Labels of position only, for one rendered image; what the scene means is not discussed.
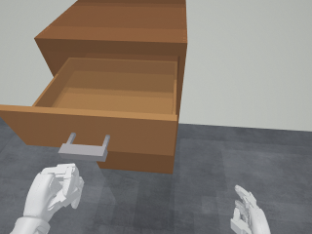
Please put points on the drawer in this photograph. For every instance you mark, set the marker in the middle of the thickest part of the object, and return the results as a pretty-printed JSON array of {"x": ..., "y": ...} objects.
[{"x": 131, "y": 100}]

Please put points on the robot left hand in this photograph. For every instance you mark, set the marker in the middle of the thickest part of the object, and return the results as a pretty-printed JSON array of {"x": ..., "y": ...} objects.
[{"x": 62, "y": 181}]

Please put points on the handle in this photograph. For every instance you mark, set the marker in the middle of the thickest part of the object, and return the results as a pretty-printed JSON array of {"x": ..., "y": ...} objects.
[{"x": 83, "y": 151}]

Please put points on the cabinet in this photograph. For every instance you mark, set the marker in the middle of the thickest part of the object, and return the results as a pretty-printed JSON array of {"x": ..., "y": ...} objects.
[{"x": 122, "y": 29}]

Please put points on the robot right hand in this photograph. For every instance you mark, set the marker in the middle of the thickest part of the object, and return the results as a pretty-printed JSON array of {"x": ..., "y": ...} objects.
[{"x": 255, "y": 221}]

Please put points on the robot left forearm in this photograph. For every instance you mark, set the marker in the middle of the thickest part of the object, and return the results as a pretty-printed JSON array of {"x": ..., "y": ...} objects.
[{"x": 30, "y": 224}]

